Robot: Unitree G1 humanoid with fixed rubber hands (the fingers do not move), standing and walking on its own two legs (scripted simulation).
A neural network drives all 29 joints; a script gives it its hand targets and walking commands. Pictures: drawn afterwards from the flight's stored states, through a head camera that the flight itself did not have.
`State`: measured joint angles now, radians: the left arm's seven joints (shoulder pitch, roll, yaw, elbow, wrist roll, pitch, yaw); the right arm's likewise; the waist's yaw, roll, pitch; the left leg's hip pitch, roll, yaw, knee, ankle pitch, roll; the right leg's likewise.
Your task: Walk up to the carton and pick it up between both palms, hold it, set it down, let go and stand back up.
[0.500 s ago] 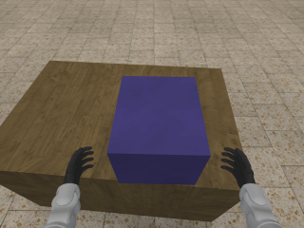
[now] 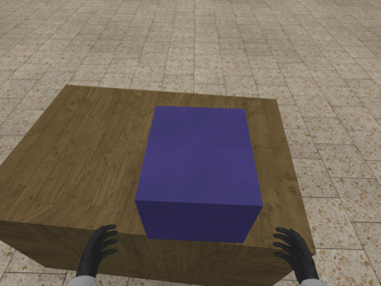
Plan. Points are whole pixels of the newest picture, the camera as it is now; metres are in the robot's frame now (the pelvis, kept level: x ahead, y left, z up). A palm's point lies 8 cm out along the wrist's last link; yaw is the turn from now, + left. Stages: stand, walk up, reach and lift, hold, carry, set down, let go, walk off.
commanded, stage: set down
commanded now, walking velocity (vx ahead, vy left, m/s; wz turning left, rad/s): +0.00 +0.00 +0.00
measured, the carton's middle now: (197, 171) +0.45 -0.01 -0.08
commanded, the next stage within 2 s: let go in 0.36 s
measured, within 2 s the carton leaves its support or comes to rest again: neither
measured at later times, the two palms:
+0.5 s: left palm (86, 282) +0.17 +0.24 -0.07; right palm (302, 285) +0.16 -0.21 -0.07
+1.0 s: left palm out of the picture +0.14 +0.24 -0.09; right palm out of the picture +0.12 -0.23 -0.10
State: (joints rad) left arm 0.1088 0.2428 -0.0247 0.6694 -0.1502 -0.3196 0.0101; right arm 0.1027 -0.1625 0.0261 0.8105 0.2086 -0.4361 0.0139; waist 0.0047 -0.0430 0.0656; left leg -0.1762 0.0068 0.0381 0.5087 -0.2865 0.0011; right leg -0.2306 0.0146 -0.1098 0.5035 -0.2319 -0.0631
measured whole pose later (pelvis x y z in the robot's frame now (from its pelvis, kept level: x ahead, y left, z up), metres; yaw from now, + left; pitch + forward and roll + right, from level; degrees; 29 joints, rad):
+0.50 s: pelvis +0.00 +0.00 +0.00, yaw -1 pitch -5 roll +0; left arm 0.18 0.25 -0.03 0.59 -0.09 -0.11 0.04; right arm 0.18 -0.13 -0.02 0.76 0.08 -0.31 0.02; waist 0.02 -0.05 0.08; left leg -0.11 0.01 0.05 0.48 -0.29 0.00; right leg -0.17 0.02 -0.09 0.48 -0.23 -0.06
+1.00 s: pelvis +0.01 +0.00 +0.00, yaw -1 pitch -3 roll -1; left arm 0.22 0.23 0.02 0.66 0.05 0.02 -0.02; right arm 0.22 -0.19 -0.04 0.79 -0.04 -0.01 0.02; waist 0.01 0.00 0.02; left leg -0.15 0.03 0.04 0.51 -0.31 0.00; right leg -0.18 0.04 -0.11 0.44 -0.22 -0.06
